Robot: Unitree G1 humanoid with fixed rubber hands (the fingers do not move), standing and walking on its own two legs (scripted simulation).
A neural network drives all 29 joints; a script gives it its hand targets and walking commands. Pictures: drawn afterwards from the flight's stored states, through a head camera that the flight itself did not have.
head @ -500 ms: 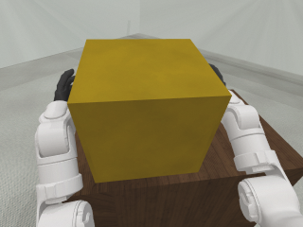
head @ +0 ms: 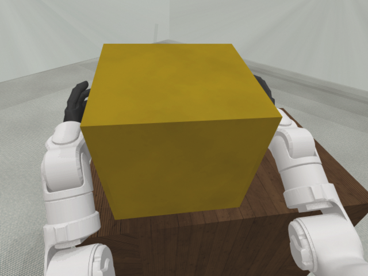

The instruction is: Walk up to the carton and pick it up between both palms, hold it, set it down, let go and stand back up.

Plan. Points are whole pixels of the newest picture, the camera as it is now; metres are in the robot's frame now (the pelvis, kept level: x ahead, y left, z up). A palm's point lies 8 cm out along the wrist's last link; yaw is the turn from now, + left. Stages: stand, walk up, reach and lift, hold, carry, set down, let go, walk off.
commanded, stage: set down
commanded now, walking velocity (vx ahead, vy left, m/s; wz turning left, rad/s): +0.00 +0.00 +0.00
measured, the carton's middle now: (174, 129) +0.38 +0.00 +0.20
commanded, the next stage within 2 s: none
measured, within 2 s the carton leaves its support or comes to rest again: neither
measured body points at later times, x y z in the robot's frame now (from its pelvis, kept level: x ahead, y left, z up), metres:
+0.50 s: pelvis +0.02 -0.01 +0.00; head +0.00 +0.02 +0.45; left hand +0.40 +0.18 +0.18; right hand +0.40 -0.19 +0.16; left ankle +0.03 +0.13 -0.75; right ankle -0.02 -0.12 -0.75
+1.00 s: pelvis +0.02 -0.01 +0.00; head +0.01 +0.02 +0.45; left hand +0.41 +0.18 +0.16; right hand +0.41 -0.18 +0.15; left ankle +0.03 +0.13 -0.75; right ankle -0.02 -0.12 -0.75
